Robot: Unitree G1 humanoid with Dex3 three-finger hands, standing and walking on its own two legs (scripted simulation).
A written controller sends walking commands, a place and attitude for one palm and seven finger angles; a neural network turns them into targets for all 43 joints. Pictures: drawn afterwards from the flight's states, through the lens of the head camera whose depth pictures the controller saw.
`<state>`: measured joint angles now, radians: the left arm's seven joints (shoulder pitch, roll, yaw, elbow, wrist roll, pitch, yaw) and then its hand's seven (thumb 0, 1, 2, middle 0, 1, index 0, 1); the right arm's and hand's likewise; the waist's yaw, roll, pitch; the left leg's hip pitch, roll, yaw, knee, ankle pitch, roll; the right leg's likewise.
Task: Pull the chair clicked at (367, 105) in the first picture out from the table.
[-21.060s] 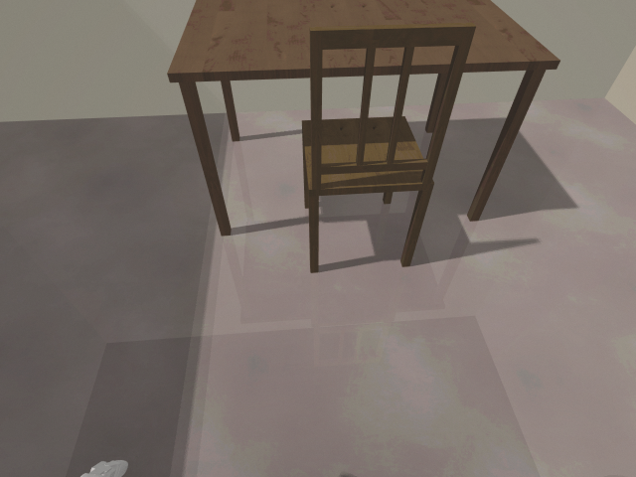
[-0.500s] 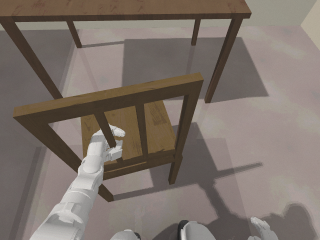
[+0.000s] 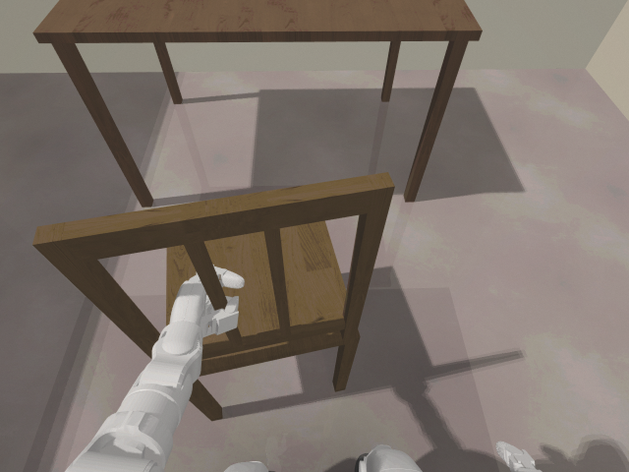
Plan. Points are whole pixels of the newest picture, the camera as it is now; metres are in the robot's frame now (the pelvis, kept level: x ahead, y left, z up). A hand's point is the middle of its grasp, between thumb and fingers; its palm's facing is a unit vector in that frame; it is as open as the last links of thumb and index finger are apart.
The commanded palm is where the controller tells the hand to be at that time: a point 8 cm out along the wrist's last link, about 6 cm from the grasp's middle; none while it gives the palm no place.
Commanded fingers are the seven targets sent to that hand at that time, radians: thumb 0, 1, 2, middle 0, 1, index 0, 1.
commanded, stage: stop walking, hand still on the chair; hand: left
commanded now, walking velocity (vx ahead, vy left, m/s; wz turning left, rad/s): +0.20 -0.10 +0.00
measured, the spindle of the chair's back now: (219, 301) +0.36 +0.16 -0.07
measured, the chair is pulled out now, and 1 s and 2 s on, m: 0.57 0.66 0.66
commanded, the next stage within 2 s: open the thumb and straighten the fingers in 1.04 s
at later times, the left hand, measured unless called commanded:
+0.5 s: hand (216, 374) +0.24 +0.14 -0.06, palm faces -0.01 -0.98 -0.20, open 5.3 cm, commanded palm +0.23 +0.19 -0.05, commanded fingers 0.00 0.90 0.90 -0.50 -1.45 -0.50 -1.45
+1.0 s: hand (217, 373) +0.25 +0.14 -0.06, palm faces +0.03 -0.98 -0.20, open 5.4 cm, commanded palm +0.23 +0.19 -0.05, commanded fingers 0.00 0.90 0.90 -0.50 -1.45 -0.50 -1.45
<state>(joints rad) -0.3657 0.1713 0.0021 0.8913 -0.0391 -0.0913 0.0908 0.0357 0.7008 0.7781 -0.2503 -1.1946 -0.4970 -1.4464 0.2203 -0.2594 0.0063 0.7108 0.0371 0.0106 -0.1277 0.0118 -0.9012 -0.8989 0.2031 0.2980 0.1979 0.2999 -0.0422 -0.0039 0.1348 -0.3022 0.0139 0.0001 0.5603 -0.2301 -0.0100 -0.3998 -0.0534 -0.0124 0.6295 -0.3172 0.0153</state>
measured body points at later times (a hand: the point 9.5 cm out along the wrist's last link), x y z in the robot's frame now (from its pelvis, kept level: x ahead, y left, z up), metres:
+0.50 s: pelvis +0.00 +0.01 +0.01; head -0.02 +0.00 +0.46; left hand +0.24 +0.19 -0.04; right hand +0.12 -0.24 -0.10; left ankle +0.04 +0.13 -0.73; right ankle +0.07 -0.14 -0.73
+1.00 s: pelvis +0.03 +0.00 +0.01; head +0.03 -0.01 +0.46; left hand +0.24 +0.19 -0.04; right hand +0.18 -0.24 -0.09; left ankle +0.04 +0.13 -0.73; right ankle +0.07 -0.14 -0.73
